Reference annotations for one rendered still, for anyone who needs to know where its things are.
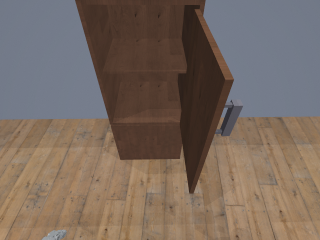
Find cupboard door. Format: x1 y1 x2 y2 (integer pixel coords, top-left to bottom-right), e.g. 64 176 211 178
179 9 234 194

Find left robot hand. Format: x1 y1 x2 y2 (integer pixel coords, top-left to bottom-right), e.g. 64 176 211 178
41 229 67 240

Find handle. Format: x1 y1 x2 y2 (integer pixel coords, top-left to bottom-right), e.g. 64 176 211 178
215 99 243 137

